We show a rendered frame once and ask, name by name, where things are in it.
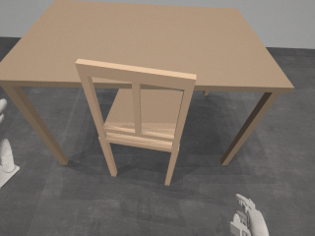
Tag right robot hand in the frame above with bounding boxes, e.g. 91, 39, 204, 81
230, 194, 270, 236

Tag left robot hand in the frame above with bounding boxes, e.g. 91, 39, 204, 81
0, 98, 20, 190

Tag table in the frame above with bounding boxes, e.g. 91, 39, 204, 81
0, 0, 294, 165

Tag chair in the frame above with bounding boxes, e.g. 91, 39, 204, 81
75, 59, 197, 186

